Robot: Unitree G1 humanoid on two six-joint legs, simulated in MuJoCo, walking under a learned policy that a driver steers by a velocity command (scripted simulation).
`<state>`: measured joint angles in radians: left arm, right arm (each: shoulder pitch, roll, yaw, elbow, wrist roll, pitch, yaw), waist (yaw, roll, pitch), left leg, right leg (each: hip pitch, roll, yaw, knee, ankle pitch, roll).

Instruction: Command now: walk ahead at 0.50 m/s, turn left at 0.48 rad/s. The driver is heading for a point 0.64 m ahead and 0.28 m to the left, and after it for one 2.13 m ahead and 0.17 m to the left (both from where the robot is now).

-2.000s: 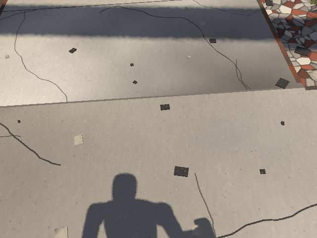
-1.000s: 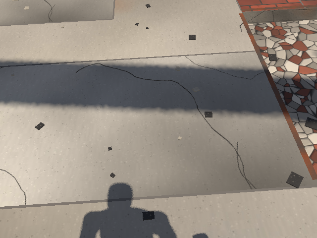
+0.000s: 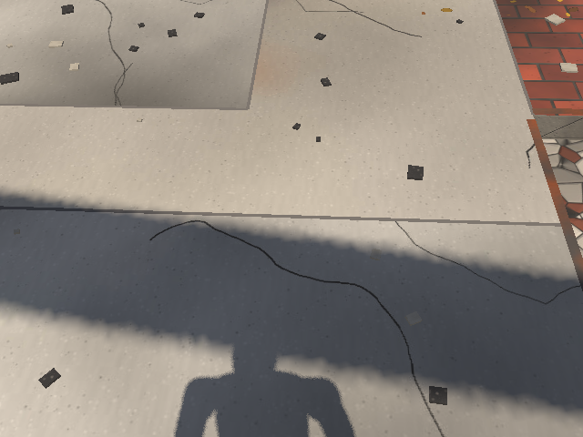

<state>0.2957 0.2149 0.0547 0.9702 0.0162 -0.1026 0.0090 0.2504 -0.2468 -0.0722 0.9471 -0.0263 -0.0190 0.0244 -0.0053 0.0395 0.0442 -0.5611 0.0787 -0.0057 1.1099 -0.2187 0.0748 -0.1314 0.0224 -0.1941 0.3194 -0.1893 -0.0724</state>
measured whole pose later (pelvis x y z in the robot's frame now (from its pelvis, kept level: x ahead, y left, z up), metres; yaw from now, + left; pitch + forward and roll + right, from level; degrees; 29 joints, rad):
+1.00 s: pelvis +0.54 +0.13 -0.01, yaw +32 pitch +1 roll +0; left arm 0.18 0.26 0.04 0.78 0.03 -0.06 0.00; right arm 0.32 -0.30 -0.07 0.84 -0.03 -0.05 0.01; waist -0.03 0.03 0.04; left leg -0.34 -0.08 -0.08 1.14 -0.38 0.07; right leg -0.33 0.04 -0.02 0.49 -0.17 -0.04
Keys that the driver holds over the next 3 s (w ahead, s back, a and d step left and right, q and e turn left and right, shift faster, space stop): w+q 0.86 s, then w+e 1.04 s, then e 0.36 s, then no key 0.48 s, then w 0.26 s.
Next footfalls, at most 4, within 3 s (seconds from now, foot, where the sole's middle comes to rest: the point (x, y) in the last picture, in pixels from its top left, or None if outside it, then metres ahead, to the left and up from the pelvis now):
0.32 left None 0.30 0.12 -0.78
0.86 right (275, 364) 0.67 0.09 -0.78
1.30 left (162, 346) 0.72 0.38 -0.78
1.82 right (225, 241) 1.05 0.24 -0.78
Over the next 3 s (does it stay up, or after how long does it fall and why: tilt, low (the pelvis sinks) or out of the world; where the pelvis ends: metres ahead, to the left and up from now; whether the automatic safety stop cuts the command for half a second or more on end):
stays up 1.18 0.32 0.00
